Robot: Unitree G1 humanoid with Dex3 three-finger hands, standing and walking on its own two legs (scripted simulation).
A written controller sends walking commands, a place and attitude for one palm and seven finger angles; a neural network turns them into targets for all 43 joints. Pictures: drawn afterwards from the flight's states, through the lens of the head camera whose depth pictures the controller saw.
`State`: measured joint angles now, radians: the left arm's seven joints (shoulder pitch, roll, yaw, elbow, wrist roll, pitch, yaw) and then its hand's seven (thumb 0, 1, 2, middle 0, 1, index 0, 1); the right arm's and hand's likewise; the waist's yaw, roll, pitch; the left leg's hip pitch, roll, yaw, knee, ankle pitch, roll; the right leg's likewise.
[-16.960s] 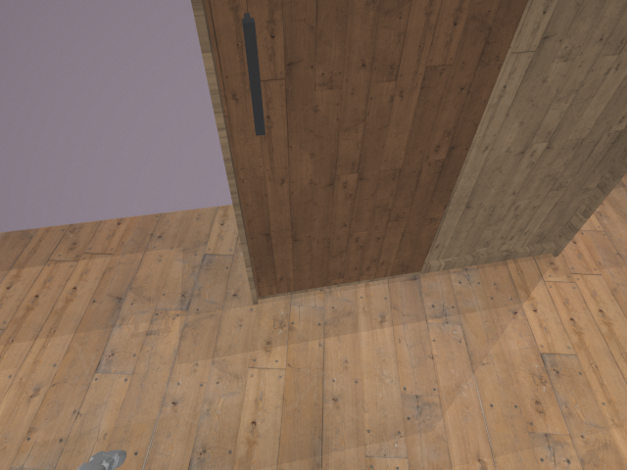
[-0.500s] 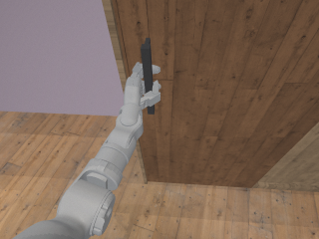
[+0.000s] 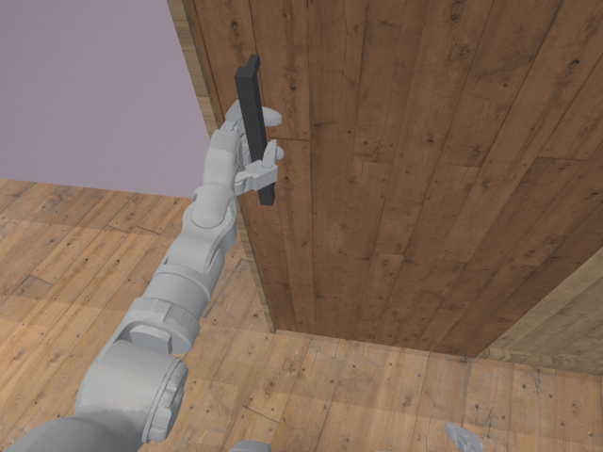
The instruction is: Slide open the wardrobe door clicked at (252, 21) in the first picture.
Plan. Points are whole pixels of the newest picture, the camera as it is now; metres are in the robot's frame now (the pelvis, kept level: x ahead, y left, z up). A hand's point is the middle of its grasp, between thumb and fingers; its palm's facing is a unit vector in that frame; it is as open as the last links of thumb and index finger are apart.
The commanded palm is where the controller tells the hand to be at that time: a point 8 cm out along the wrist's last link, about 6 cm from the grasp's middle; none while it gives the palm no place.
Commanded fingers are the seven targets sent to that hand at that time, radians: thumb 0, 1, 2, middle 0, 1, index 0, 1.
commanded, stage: step sideways, sliding the door along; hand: left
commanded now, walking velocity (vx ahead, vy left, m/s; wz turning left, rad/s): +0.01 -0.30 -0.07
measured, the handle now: (261, 139) +0.48 +0.12 +0.13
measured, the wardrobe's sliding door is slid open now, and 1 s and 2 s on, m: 0.00 0.19 0.48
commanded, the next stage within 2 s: none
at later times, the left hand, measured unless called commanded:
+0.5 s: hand (310, 166) +0.44 +0.04 +0.13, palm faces +0.29 -0.95 -0.11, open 6.3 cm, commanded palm +0.40 +0.00 +0.14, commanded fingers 0.00 0.90 0.90 -0.45 -1.40 -0.45 -1.40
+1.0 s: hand (429, 178) +0.42 -0.11 +0.13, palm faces +0.13 -0.99 -0.04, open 6.0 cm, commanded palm +0.39 -0.13 +0.14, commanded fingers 0.00 0.90 0.90 -0.45 -1.40 -0.45 -1.40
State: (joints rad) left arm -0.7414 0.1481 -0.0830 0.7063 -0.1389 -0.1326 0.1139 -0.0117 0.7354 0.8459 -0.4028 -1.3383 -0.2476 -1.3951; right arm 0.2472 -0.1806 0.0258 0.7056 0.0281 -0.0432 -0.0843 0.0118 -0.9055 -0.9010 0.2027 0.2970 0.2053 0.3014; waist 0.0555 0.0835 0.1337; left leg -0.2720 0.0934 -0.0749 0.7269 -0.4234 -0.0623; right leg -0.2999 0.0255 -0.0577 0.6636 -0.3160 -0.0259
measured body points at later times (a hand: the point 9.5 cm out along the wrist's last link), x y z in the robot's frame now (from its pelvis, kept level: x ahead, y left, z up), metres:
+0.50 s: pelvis +0.05 -0.14 +0.00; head +0.15 -0.16 +0.43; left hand +0.42 +0.09 +0.14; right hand +0.28 -0.32 -0.13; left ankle -0.01 +0.04 -0.67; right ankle +0.09 -0.26 -0.72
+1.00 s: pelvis +0.09 -0.21 +0.01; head +0.21 -0.24 +0.44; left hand +0.41 -0.06 +0.14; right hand +0.34 -0.36 -0.11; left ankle +0.04 -0.06 -0.67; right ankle +0.13 -0.30 -0.71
